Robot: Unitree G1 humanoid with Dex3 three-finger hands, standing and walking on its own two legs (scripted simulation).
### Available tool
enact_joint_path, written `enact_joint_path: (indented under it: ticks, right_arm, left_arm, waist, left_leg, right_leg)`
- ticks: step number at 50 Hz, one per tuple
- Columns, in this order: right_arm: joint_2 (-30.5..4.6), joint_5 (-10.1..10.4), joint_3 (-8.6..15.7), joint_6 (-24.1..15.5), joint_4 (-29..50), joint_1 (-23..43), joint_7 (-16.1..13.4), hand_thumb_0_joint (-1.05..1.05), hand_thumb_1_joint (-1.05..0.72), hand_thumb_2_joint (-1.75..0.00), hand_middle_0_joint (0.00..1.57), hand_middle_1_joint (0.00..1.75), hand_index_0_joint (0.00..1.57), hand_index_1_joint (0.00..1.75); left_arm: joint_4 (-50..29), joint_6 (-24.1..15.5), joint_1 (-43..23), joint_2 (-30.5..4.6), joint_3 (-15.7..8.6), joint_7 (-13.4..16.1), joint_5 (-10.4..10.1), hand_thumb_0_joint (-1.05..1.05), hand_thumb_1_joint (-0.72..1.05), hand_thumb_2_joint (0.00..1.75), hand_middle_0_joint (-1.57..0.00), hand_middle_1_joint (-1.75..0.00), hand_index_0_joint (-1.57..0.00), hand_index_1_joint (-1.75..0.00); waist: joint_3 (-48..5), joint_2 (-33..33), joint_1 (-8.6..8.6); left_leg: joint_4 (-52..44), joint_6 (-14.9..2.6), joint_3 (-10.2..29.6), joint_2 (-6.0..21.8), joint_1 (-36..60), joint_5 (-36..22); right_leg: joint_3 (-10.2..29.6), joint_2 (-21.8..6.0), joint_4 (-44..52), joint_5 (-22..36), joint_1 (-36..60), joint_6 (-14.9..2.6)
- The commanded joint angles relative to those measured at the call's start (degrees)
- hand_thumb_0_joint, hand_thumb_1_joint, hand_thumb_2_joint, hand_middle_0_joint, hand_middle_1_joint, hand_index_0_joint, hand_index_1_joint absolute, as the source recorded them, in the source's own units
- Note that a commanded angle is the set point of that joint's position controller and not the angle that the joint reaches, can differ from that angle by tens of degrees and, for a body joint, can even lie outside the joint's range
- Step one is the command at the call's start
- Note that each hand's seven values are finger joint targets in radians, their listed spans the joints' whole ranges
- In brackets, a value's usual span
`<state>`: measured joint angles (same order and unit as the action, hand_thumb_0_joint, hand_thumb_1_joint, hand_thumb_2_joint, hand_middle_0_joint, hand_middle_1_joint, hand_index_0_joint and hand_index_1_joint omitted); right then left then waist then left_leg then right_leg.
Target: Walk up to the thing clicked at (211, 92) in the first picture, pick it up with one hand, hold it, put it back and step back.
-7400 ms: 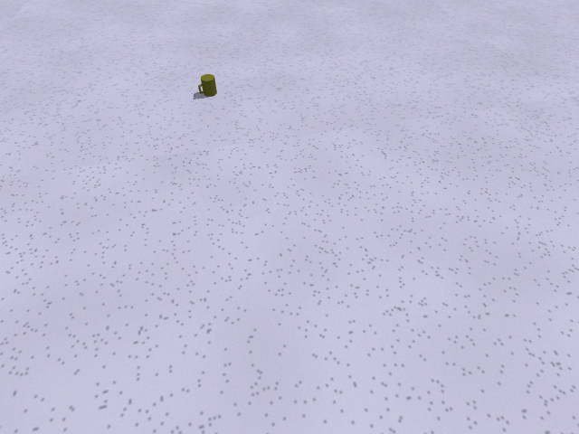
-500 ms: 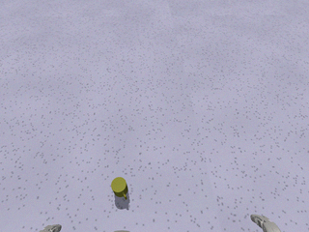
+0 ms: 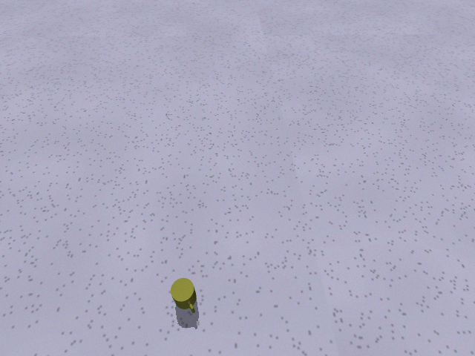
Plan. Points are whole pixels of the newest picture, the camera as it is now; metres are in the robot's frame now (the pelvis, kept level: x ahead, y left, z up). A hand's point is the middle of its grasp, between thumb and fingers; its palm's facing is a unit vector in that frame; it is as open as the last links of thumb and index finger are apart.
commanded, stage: walk up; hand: left
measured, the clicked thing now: (186, 297) +0.41 +0.20 -0.73
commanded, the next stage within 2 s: none
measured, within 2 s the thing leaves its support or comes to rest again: neither
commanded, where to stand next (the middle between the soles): +0.04 -0.02 m, yaw +1 degrees
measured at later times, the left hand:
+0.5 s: hand out of the picture +0.07 +0.25 -0.17, palm faces +0.03 -0.93 -0.38, open 7.4 cm
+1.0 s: hand out of the picture -0.08 +0.28 -0.16, palm faces +0.10 -0.91 -0.41, open 7.4 cm
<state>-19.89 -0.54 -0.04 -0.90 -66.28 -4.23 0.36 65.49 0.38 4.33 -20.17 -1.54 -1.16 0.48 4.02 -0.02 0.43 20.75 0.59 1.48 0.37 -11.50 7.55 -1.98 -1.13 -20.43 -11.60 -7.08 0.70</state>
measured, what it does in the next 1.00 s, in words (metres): steps on the spot: right foot, then left foot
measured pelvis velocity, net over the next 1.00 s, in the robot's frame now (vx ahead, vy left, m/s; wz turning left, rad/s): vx -0.02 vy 0.00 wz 0.10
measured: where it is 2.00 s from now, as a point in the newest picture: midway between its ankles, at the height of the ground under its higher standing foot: outside the picture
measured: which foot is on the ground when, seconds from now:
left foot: down 0.00-0.56, up 0.58-0.94, down 0.96-1.00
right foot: down 0.00-0.40, up 0.42-0.54, down 0.56-0.98, up 1.00-1.00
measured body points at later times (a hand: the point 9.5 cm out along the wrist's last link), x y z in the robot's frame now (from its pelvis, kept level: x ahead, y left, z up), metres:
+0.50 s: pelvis -0.03 -0.02 -0.02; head +0.03 -0.02 +0.43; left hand +0.07 +0.30 -0.14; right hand +0.10 -0.34 -0.14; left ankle +0.04 +0.12 -0.75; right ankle -0.05 -0.14 -0.73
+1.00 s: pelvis -0.02 +0.00 -0.02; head +0.01 +0.00 +0.43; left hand -0.08 +0.33 -0.13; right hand +0.11 -0.31 -0.14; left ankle +0.01 +0.12 -0.75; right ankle -0.07 -0.15 -0.74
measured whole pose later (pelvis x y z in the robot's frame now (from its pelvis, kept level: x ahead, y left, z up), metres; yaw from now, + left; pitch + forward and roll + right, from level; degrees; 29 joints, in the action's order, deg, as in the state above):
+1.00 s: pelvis -0.02 +0.00 -0.02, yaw +6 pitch -3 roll +2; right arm -22.0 -2.2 4.4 -1.3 -53.4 -10.7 2.5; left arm 52.9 -0.4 22.5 -24.3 -4.0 -1.0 1.2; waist 6.5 -1.5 -3.1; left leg 32.9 -0.6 -2.0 -1.1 -15.9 13.5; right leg -0.2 -5.1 -41.4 -26.7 -10.0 -0.3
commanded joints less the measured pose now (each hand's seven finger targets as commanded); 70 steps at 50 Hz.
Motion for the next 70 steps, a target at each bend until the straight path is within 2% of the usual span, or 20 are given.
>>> enact_joint_path:
  ticks: [1,12,16,22,25,27,28,30,33,36,43,46,48,49,50,54,59,65,68,70]
  right_arm:
    - [-12.2,0.3,2.1,-1.5,4.2,4.0,-0.8,0.00,-0.90,-0.90,0.20,0.30,0.20,0.30]
    - [-12.2,0.2,2.0,-1.3,4.3,2.7,-0.8,0.00,-0.90,-0.90,0.20,0.30,0.20,0.30]
    - [-15.7,0.9,3.5,-0.4,6.4,1.3,-2.0,0.00,-0.90,-0.90,0.20,0.30,0.20,0.30]
    - [-19.6,-0.4,6.2,1.0,13.2,4.8,-3.1,0.00,-0.90,-0.90,0.20,0.30,0.20,0.30]
    - [-17.8,-1.1,6.3,1.7,16.0,6.7,-3.3,0.00,-0.90,-0.90,0.20,0.30,0.20,0.30]
    - [-12.9,0.0,4.9,2.1,15.8,6.0,-2.5,0.00,-0.90,-0.90,0.20,0.30,0.20,0.30]
    - [-10.2,-0.2,4.2,2.4,16.4,3.7,-2.3,0.00,-0.90,-0.90,0.20,0.30,0.20,0.30]
    - [-12.1,-0.9,5.1,3.3,16.3,2.8,-1.9,0.00,-0.90,-0.90,0.20,0.30,0.20,0.30]
    - [-14.3,-1.2,6.1,3.3,15.5,-0.4,0.3,0.00,-0.90,-0.90,0.20,0.30,0.20,0.30]
    - [-16.8,-1.8,7.2,1.8,17.9,3.7,2.4,0.00,-0.90,-0.90,0.20,0.30,0.20,0.30]
    - [-12.6,-1.2,6.5,-0.9,18.4,0.4,3.4,0.00,-0.90,-0.90,0.20,0.30,0.20,0.30]
    - [-12.2,-0.8,7.4,-1.9,15.5,-9.3,2.1,0.00,-0.90,-0.90,0.20,0.30,0.20,0.30]
    - [-16.3,-1.8,8.4,-2.1,15.8,-13.4,0.4,0.00,-0.90,-0.90,0.20,0.30,0.20,0.30]
    - [-20.8,-1.3,8.6,-2.3,18.0,-12.1,-0.1,0.00,-0.90,-0.90,0.20,0.30,0.20,0.30]
    - [-21.6,-0.4,9.0,-2.1,18.0,-10.7,0.0,0.00,-0.90,-0.90,0.20,0.30,0.20,0.30]
    - [-15.8,0.2,5.9,-2.5,19.8,-3.6,-0.9,0.00,-0.90,-0.90,0.20,0.30,0.20,0.30]
    - [-16.1,0.3,6.0,0.7,20.7,-0.7,-1.8,0.00,-0.90,-0.90,0.20,0.30,0.20,0.30]
    - [-14.8,1.5,5.9,3.0,22.7,2.4,-1.8,0.00,-0.90,-0.90,0.20,0.30,0.20,0.30]
    - [-11.8,1.8,5.4,4.3,22.8,0.0,-3.1,0.00,-0.90,-0.90,0.20,0.30,0.20,0.30]
    - [-13.3,2.3,6.0,4.3,21.6,-2.2,-3.0,0.00,-0.90,-0.90,0.20,0.30,0.20,0.30]
  left_arm:
    - [-3.6,-1.1,-2.6,-11.7,-2.4,0.8,-0.1,0.00,0.90,0.90,-0.20,-0.30,-0.20,-0.30]
    - [-4.0,-1.1,-3.1,-11.6,-2.6,0.9,-0.1,0.00,0.90,0.90,-0.20,-0.30,-0.20,-0.30]
    - [-7.3,1.4,-1.0,-13.2,-4.6,1.2,-0.5,0.00,0.90,0.90,-0.20,-0.30,-0.20,-0.30]
    - [-10.9,4.6,5.1,-11.1,-5.5,0.6,0.3,0.00,0.90,0.90,-0.20,-0.30,-0.20,-0.30]
    - [-12.0,4.2,8.0,-10.2,-5.8,0.5,0.3,0.00,0.90,0.90,-0.20,-0.30,-0.20,-0.30]
    - [-11.5,1.5,7.7,-13.1,-5.8,1.4,1.4,0.00,0.90,0.90,-0.20,-0.30,-0.20,-0.30]
    - [-12.6,0.1,5.4,-17.6,-6.4,1.7,1.9,0.00,0.90,0.90,-0.20,-0.30,-0.20,-0.30]
    - [-14.7,-1.6,2.0,-20.8,-6.8,2.8,1.8,0.00,0.90,0.90,-0.20,-0.30,-0.20,-0.30]
    - [-13.7,-3.6,4.9,-18.1,-6.7,3.8,2.0,0.00,0.90,0.90,-0.20,-0.30,-0.20,-0.30]
    - [-15.2,-4.8,12.2,-18.4,-7.7,2.5,2.2,0.00,0.90,0.90,-0.20,-0.30,-0.20,-0.30]
    - [-18.4,-4.2,14.3,-17.0,-6.9,0.1,1.6,0.00,0.90,0.90,-0.20,-0.30,-0.20,-0.30]
    - [-19.7,-3.0,11.4,-15.5,-5.7,-0.1,1.1,0.00,0.90,0.90,-0.20,-0.30,-0.20,-0.30]
    - [-20.3,-2.6,14.9,-8.6,-2.8,0.6,-0.2,0.00,0.90,0.90,-0.20,-0.30,-0.20,-0.30]
    - [-20.2,-2.1,14.9,-10.2,-2.9,1.3,-0.5,0.00,0.90,0.90,-0.20,-0.30,-0.20,-0.30]
    - [-18.5,-1.8,12.8,-15.2,-4.0,2.1,-0.3,0.00,0.90,0.90,-0.20,-0.30,-0.20,-0.30]
    - [-14.3,-1.3,18.1,-14.3,-3.4,1.8,-1.0,0.00,0.90,0.90,-0.20,-0.30,-0.20,-0.30]
    - [-15.3,0.5,15.0,-12.5,-3.8,2.9,-1.3,0.00,0.90,0.90,-0.20,-0.30,-0.20,-0.30]
    - [-16.3,0.6,14.5,-13.3,-5.0,2.3,0.5,0.00,0.90,0.90,-0.20,-0.30,-0.20,-0.30]
    - [-21.3,-0.5,8.0,-22.2,-6.4,2.4,1.4,0.00,0.90,0.90,-0.20,-0.30,-0.20,-0.30]
    - [-22.4,-0.6,4.8,-18.1,-5.7,3.0,1.0,0.00,0.90,0.90,-0.20,-0.30,-0.20,-0.30]
  waist:
    - [-6.2,0.3,-0.41]
    - [-5.7,0.3,0.03]
    - [-7.1,0.9,-0.33]
    - [-10.7,12.6,-1.80]
    - [-10.7,8.8,-4.06]
    - [-8.6,-4.8,-3.74]
    - [-5.6,-12.2,-2.07]
    - [-5.6,-7.5,-1.67]
    - [-6.7,-3.4,-0.53]
    - [-2.5,-7.2,-5.88]
    - [2.9,-12.3,-4.21]
    - [-1.8,-7.2,1.08]
    - [-7.1,10.1,3.29]
    - [-7.5,11.6,3.06]
    - [-3.5,6.9,3.09]
    - [0.3,7.6,-1.35]
    - [-1.5,12.7,-1.21]
    - [-7.4,7.3,-3.06]
    - [-7.7,-14.3,-2.71]
    - [-7.6,-6.9,-1.54]
  left_leg:
    - [-3.6,-1.34,6.1,6.5,0.9,-1.5]
    - [-3.3,-1.20,6.4,6.1,-0.3,-2.1]
    - [4.6,-3.58,6.6,8.0,0.3,-27.6]
    - [0.7,-14.28,18.5,19.4,-8.3,-19.1]
    - [10.3,-11.59,13.3,15.5,-7.3,-24.7]
    - [23.6,-4.32,6.5,1.6,-10.4,-5.7]
    - [28.5,-1.11,5.3,-5.1,-18.2,21.4]
    - [39.3,-0.86,11.3,-2.2,-16.0,24.5]
    - [40.2,-0.86,9.8,-2.2,-23.1,15.4]
    - [36.7,-0.55,9.3,-0.7,-32.3,14.0]
    - [15.8,-0.02,-2.5,-0.4,-12.4,13.9]
    - [5.1,-0.96,-5.8,-1.9,7.6,2.6]
    - [-1.6,-4.88,11.0,9.2,18.6,7.0]
    - [-5.4,-12.21,29.0,22.1,11.2,10.5]
    - [-6.1,-16.26,29.5,23.9,2.7,12.3]
    - [-0.9,-11.54,8.8,15.6,-2.2,-7.0]
    - [7.7,-13.79,4.7,16.7,-2.9,-40.3]
    - [19.3,-6.95,3.3,12.6,-5.7,-18.5]
    - [48.9,-1.82,3.3,-4.2,-14.7,33.6]
    - [56.3,-1.70,9.3,-4.8,-14.5,27.6]
  right_leg:
    - [5.2,-5.8,4.5,1.0,1.2,-2.04]
    - [5.0,-5.9,4.6,1.8,1.5,-1.93]
    - [2.6,-4.6,-6.0,16.9,-0.7,-2.65]
    - [3.8,0.8,-31.9,-17.1,-4.2,-3.24]
    - [4.6,-0.5,-22.9,-13.1,-4.8,-4.27]
    - [14.0,-6.9,-1.8,5.3,-2.9,-4.35]
    - [25.7,-16.3,1.2,10.0,-2.6,-7.95]
    - [30.3,-23.5,0.2,14.6,-9.0,-16.71]
    - [19.3,-14.9,-1.3,6.3,5.8,-10.17]
    - [24.8,-16.4,5.0,-23.8,15.0,-11.95]
    - [8.9,-11.1,5.1,-7.1,1.7,-10.96]
    - [4.0,-9.9,-7.5,2.1,-9.5,-8.98]
    - [0.7,-1.7,-29.6,-5.2,-20.0,-3.48]
    - [4.0,2.8,-34.0,-21.9,-21.5,-2.42]
    - [9.2,0.3,-39.9,-23.4,-18.3,-3.06]
    - [9.2,-1.4,-34.6,-17.3,-15.4,-1.97]
    - [3.4,1.6,-34.6,-15.0,-13.6,-0.29]
    - [2.6,0.1,-12.9,4.5,-5.3,-2.71]
    - [31.6,-22.3,-5.5,41.2,-8.3,-19.29]
    - [22.3,-16.4,-9.2,41.1,-8.0,-17.25]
